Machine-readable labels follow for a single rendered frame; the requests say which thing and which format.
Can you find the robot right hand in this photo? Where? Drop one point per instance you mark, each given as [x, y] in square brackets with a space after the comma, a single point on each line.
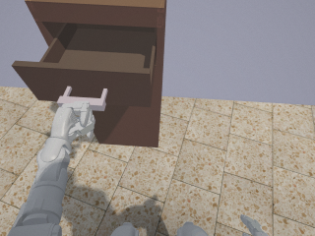
[253, 226]

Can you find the drawer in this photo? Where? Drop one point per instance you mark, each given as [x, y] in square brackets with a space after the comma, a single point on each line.
[89, 58]

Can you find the left robot thigh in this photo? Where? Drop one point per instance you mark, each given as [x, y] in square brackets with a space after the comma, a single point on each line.
[125, 230]

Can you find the robot left upper arm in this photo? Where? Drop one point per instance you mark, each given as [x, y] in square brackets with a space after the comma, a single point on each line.
[44, 229]

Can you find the left robot forearm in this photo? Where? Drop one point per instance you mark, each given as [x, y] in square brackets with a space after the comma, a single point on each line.
[44, 202]

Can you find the handle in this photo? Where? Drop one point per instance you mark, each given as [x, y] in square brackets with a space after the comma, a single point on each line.
[97, 104]

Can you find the robot left hand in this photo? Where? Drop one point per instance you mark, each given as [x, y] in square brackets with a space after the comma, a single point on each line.
[67, 126]

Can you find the right robot shin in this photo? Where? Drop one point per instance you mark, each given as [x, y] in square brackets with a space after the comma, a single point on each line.
[188, 223]

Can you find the cabinet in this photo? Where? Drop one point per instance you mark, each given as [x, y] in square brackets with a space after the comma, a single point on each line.
[120, 125]

